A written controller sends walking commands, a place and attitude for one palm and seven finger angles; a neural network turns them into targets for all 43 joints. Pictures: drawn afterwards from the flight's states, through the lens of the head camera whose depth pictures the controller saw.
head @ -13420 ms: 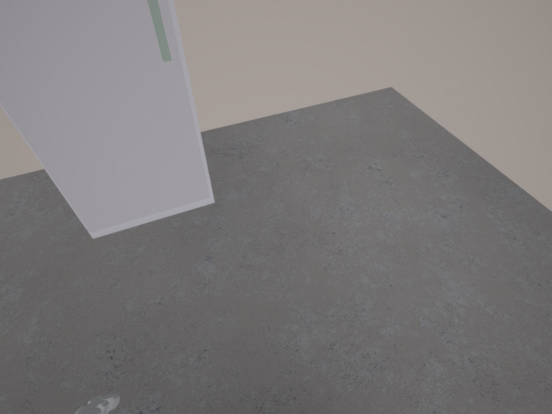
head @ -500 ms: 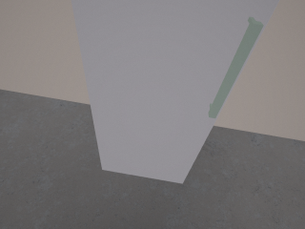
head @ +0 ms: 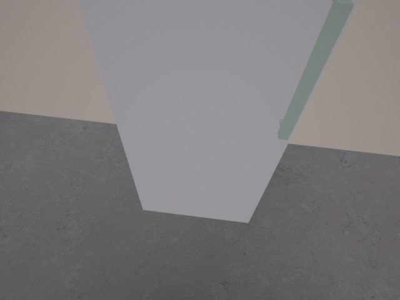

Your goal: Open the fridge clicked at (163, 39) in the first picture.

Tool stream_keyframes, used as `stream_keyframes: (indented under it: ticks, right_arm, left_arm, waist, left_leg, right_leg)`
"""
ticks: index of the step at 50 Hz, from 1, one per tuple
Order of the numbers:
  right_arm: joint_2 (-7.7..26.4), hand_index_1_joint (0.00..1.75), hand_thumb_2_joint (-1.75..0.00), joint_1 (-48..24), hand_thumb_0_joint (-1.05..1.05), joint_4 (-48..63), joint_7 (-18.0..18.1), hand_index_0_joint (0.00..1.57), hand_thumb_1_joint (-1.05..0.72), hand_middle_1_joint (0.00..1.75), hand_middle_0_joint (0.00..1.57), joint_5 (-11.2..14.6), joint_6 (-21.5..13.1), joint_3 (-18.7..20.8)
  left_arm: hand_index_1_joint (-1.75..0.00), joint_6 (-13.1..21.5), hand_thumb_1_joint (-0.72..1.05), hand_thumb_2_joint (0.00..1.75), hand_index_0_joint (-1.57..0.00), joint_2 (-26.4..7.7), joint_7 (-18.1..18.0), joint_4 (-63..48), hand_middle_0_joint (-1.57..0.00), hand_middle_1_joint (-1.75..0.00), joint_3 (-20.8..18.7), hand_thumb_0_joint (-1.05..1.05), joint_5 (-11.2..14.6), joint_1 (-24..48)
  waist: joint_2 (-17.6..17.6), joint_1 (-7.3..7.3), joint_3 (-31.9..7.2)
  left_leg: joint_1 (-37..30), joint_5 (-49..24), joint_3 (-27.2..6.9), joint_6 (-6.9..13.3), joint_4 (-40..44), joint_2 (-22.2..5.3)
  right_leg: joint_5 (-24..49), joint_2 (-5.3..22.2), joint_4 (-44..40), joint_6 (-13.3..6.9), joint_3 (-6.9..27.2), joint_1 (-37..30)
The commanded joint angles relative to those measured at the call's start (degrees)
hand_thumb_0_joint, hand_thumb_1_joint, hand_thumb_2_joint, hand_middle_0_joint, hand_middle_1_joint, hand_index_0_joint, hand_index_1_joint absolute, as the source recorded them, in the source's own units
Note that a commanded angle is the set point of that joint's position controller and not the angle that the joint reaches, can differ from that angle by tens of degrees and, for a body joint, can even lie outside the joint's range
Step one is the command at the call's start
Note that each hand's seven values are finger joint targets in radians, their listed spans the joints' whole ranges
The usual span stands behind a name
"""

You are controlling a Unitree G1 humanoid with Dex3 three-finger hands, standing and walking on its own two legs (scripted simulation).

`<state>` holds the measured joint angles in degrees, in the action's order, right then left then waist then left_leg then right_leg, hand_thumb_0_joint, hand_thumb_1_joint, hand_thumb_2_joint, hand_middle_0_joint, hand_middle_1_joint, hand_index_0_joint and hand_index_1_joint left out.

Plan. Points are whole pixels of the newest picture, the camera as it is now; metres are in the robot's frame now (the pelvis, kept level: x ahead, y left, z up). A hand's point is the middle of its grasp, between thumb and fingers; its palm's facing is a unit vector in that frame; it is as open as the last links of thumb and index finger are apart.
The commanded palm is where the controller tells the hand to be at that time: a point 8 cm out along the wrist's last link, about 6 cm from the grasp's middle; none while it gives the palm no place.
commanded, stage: come to a stop and stand still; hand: right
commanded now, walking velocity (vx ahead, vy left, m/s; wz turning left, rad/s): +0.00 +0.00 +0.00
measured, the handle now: (304, 79) +0.54 -0.18 +0.17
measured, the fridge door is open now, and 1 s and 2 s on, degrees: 0 0 0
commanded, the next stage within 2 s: look again from close up in 0.32 s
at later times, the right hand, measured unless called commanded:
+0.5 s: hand out of the picture +0.04 -0.18 -0.17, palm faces +0.01 +0.97 -0.22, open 7.3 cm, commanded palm none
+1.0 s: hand out of the picture +0.06 -0.19 -0.16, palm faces +0.01 +0.97 -0.25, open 7.4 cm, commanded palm none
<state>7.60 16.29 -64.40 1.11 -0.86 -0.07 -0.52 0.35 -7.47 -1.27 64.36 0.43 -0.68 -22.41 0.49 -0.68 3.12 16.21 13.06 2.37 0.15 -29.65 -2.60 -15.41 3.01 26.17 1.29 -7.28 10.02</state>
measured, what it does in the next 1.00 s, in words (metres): stands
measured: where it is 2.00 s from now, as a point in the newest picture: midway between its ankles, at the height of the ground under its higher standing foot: outside the picture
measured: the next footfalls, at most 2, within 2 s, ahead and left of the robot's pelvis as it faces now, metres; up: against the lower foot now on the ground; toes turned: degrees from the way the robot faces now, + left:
none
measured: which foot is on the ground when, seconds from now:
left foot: down 0.00-1.00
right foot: down 0.00-1.00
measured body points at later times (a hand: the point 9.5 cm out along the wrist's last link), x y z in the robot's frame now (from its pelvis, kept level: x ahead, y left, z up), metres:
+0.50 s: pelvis +0.02 +0.00 +0.00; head +0.04 +0.01 +0.45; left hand +0.03 +0.23 -0.16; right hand +0.04 -0.24 -0.15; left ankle +0.03 +0.12 -0.74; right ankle -0.02 -0.13 -0.74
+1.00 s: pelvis +0.02 +0.01 +0.00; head +0.04 +0.02 +0.45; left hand +0.04 +0.24 -0.16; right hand +0.06 -0.24 -0.15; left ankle +0.03 +0.12 -0.74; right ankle -0.02 -0.13 -0.74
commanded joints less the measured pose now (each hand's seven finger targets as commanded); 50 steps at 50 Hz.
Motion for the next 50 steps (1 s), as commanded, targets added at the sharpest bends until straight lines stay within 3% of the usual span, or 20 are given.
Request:
stream_keyframes:
  ticks: [1,13,23,50]
  right_arm:
    - [6.73,0.3,-0.9,1.82,0.0,1.47,0.83,0.2,-0.9,0.3,0.2,0.21,-1.46,1.04]
    - [7.96,0.3,-0.9,0.43,0.0,1.76,0.79,0.2,-0.9,0.3,0.2,-0.04,-1.63,1.44]
    - [10.43,0.3,-0.9,-1.76,0.0,2.84,0.52,0.2,-0.9,0.3,0.2,0.02,-1.77,2.06]
    - [12.84,0.3,-0.9,-4.6,0.0,3.34,0.36,0.2,-0.9,0.3,0.2,0.05,-1.98,2.38]
  left_arm:
    - [-0.3,1.48,0.9,0.9,-0.2,-4.78,-0.46,-1.2,-0.2,-0.3,-0.85,0.0,-0.05,-2.73]
    - [-0.3,1.29,0.9,0.9,-0.2,-5.92,-0.51,-1.74,-0.2,-0.3,-1.31,0.0,-0.2,1.4]
    - [-0.3,1.59,0.9,0.9,-0.2,-8.61,-0.51,-2.53,-0.2,-0.3,-1.53,0.0,-0.33,4.21]
    - [-0.3,1.48,0.9,0.9,-0.2,-10.75,-0.35,-1.81,-0.2,-0.3,-1.64,0.0,-0.35,6.65]
  waist:
    - [0.56,0.37,0.3]
    - [-1.96,0.38,1.12]
    - [0.26,0.62,-1.06]
    - [-0.85,0.76,-2.11]
  left_leg:
    - [-1.85,-4.73,-4.63,2.13,5.3,-3.39]
    - [-1.69,-7.86,-4.72,1.91,6.22,-3.96]
    - [-3.88,-10.53,-4.69,2.14,5.8,-4.1]
    - [-5.86,-12.82,-4.74,2.22,7.18,-4.43]
  right_leg:
    - [4.8,4.21,-5.68,-2.21,4.61,1.59]
    - [6.19,3.98,-5.58,-2.12,4.47,-0.23]
    - [8.5,4.27,-6.08,-2.08,4.73,-1.5]
    - [9.33,4.57,-6.91,-1.64,4.81,-2.2]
